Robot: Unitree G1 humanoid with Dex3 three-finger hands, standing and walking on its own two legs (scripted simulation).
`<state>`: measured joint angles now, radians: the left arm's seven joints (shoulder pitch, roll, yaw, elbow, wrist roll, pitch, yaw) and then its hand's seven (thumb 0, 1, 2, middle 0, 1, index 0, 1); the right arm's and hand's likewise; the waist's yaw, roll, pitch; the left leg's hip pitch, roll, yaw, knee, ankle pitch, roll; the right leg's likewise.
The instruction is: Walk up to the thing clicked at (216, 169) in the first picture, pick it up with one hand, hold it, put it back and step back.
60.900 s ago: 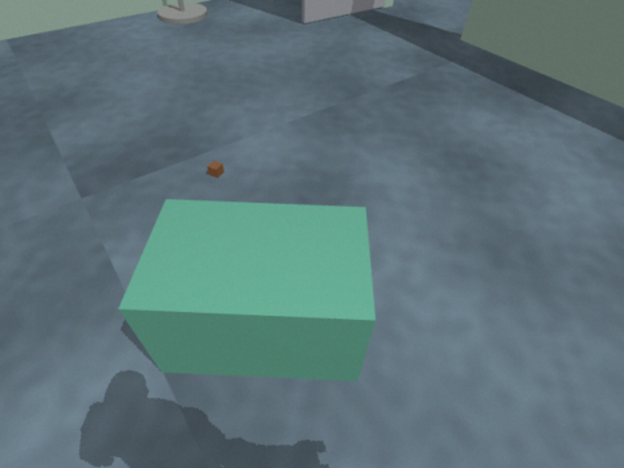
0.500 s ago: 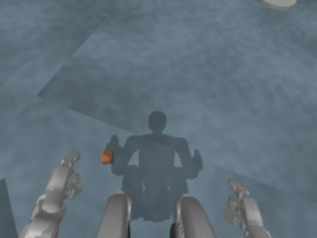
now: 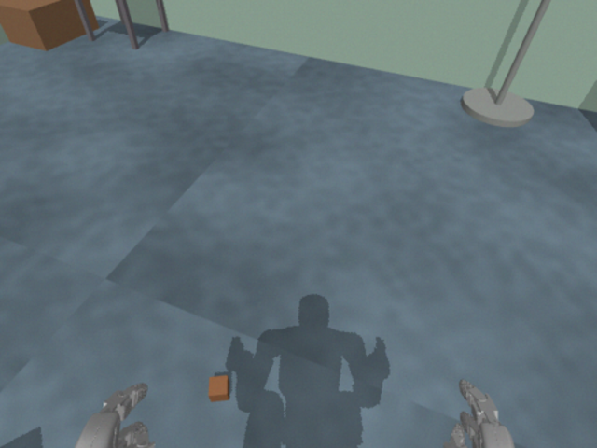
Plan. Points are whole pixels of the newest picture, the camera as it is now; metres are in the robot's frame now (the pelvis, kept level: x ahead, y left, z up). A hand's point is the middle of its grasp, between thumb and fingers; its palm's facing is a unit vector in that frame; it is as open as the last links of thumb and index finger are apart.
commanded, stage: home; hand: left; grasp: from above
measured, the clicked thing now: (219, 388) +0.45 +0.21 -0.69
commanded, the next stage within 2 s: stand in 1.96 s
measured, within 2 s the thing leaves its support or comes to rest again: neither
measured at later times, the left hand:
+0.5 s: hand out of the picture +0.16 +0.18 -0.04, palm faces +0.05 -0.98 -0.20, open 7.6 cm
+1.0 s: hand out of the picture +0.16 +0.18 -0.05, palm faces +0.05 -0.98 -0.20, open 7.9 cm
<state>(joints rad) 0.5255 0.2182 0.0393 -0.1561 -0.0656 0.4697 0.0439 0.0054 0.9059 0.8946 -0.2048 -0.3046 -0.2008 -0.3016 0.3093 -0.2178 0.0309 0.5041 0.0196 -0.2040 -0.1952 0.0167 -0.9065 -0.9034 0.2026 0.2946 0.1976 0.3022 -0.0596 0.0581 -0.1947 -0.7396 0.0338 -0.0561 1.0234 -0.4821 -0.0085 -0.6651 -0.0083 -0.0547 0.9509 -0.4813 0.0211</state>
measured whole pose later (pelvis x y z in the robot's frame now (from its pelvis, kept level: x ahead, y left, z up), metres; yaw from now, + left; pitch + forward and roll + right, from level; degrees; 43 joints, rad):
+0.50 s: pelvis +0.00 +0.00 +0.00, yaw +0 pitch +10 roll -3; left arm 0.50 0.22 0.03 -0.14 -0.05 0.46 0.03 0.01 0.87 0.87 -0.20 -0.30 -0.20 -0.29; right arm 0.29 -0.21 0.04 0.54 0.00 -0.24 -0.19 0.02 -0.90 -0.90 0.21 0.30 0.20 0.30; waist -0.04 0.04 -0.16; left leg -0.71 0.03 -0.06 1.01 -0.48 -0.01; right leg -0.63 -0.01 -0.05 0.94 -0.48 0.02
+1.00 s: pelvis +0.00 +0.00 +0.00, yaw +0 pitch +10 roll -3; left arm 0.50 0.22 0.03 -0.13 -0.05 0.45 0.02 0.01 0.82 0.84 -0.19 -0.29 -0.19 -0.29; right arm 0.28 -0.21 0.04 0.54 0.00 -0.24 -0.19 0.02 -0.90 -0.90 0.20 0.30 0.20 0.30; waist -0.04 0.05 -0.15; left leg -0.71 0.03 -0.05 1.02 -0.48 -0.01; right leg -0.64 -0.01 -0.05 0.95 -0.48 0.02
